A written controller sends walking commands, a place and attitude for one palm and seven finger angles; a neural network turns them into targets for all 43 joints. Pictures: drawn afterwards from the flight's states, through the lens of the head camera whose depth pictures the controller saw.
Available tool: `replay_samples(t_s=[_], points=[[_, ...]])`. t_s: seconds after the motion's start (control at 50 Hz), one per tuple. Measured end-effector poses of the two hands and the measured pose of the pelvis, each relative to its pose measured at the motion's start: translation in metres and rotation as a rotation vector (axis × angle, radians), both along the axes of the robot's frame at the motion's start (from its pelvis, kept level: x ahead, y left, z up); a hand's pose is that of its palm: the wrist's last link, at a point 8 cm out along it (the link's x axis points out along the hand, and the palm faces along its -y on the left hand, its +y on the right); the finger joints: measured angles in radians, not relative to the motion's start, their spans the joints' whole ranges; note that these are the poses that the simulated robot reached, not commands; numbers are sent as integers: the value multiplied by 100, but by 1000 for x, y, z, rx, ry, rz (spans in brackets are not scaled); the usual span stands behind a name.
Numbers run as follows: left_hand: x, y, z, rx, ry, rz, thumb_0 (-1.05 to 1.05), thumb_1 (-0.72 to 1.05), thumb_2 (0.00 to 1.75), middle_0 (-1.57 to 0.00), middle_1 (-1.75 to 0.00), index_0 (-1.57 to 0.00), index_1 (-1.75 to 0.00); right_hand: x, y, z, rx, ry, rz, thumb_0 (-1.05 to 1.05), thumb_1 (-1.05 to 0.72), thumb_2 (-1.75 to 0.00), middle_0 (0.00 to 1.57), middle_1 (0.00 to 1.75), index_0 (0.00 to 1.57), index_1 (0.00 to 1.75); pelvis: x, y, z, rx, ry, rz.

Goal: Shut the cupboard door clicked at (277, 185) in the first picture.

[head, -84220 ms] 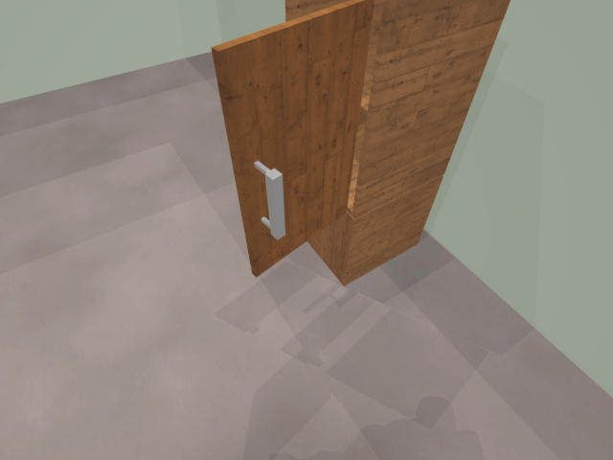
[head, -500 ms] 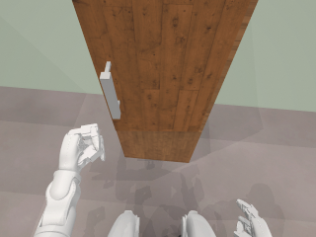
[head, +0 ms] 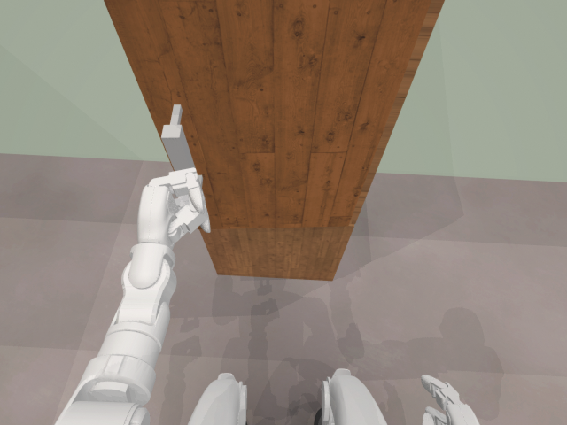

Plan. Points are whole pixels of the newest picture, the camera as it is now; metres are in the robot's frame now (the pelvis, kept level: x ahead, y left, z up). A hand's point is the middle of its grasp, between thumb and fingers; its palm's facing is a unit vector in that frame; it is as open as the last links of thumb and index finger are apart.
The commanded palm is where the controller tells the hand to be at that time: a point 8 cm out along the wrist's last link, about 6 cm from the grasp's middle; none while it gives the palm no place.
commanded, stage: bring the fist close to the handle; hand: left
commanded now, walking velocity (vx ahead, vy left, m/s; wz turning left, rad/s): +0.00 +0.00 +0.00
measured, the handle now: (188, 161) +0.50 +0.16 +0.03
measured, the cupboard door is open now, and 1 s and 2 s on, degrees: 5 0 0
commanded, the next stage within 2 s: push the door shut along its arc in 0.34 s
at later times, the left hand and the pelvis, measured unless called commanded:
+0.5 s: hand (200, 211) +0.40 +0.12 +0.04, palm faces +0.01 -1.00 -0.03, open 3.1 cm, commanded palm +0.38 +0.17 +0.04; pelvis +0.00 -0.01 +0.00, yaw +0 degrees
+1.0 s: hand (202, 183) +0.45 +0.12 +0.04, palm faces -0.13 -0.99 -0.05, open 3.2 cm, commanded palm +0.46 +0.16 +0.04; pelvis -0.01 +0.00 -0.01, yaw +0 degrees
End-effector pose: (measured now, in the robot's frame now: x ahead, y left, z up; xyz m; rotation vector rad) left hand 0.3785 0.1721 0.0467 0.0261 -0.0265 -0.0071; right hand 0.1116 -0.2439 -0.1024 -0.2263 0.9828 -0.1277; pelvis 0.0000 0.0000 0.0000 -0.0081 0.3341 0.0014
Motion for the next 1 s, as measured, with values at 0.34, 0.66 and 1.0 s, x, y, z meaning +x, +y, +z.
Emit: replay_samples(t_s=[0.34, 0.66, 1.0], points=[[-6, 4, -3, 9, -5, 27, 2, 90, 90, -130, -150, -130, -150, -28, -16, -2, -15, 82, -37, 1, -91, -90, 20, 30, 20, 30, -3, -6, 3, 11, -5, -7], [20, 3, -2, 17, 2, -28, 2, 90, 90, -130, -150, -130, -150, -17, -15, -4, -26, 46, -32, 0, -91, -90, 20, 30, 20, 30, -7, -5, -2, 6, 11, 0], [56, 9, -1, 21, 11, -119, 2, 90, 89, -137, -150, -133, -150, -74, -15, -18, -40, 208, -83, 0, -91, -90, 20, 30, 20, 30, -13, 2, -12, -6, 48, 5]])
